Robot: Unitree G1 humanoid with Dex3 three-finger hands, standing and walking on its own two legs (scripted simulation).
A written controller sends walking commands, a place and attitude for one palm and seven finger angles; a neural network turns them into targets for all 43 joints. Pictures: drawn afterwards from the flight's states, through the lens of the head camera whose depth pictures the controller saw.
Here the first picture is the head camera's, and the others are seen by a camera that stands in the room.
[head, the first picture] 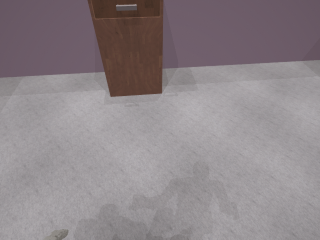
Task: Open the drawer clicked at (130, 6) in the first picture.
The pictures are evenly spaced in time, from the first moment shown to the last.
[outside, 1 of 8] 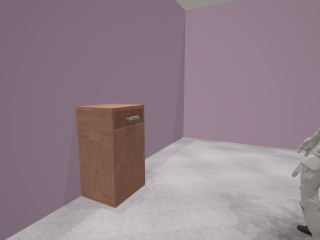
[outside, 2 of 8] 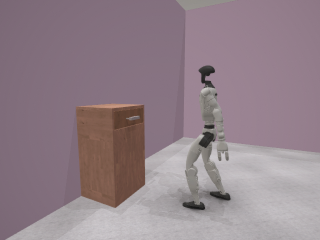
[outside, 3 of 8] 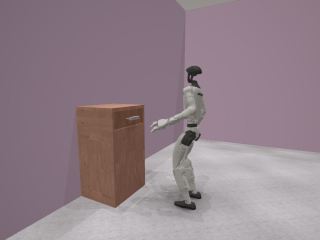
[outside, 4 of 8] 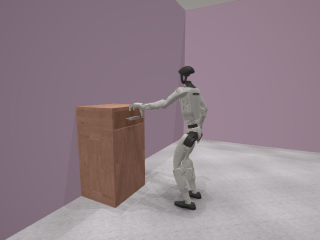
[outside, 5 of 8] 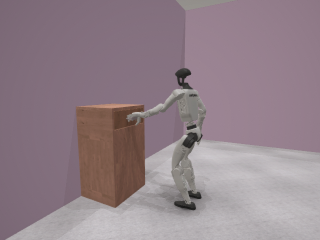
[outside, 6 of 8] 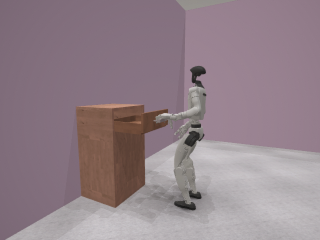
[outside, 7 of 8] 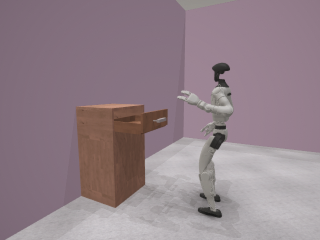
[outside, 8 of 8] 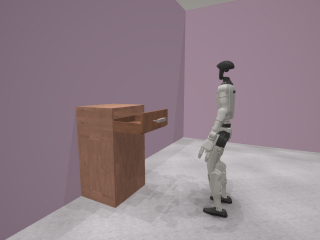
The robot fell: no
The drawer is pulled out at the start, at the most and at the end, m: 0.00 0.30 0.29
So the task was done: yes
